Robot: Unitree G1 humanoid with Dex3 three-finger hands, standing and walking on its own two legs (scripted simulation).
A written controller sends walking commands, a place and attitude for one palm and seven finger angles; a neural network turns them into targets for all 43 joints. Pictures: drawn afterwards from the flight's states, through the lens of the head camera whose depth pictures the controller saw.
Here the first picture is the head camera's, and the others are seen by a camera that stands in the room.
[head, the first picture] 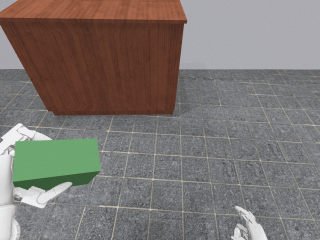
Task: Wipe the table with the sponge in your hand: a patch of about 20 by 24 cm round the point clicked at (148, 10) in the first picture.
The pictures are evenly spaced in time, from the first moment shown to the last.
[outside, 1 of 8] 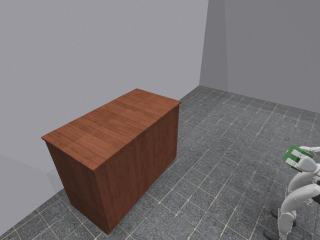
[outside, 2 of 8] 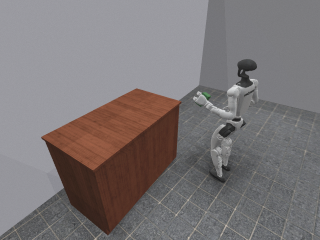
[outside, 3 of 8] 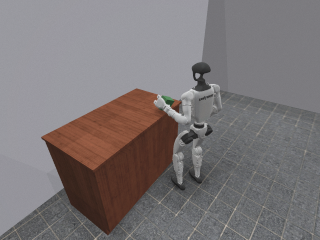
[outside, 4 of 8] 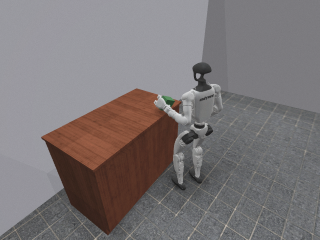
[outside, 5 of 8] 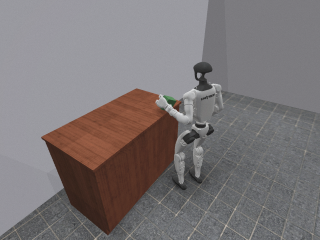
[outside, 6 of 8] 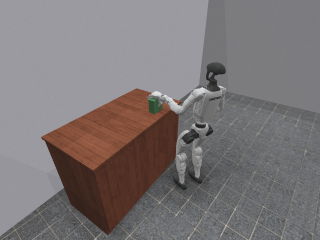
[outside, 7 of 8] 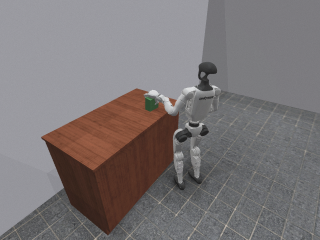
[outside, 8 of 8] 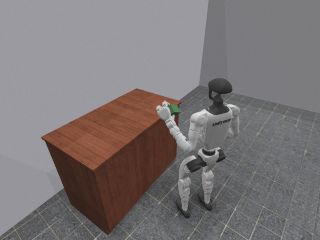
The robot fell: no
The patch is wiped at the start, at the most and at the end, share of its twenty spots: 0.00 1.00 1.00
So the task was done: yes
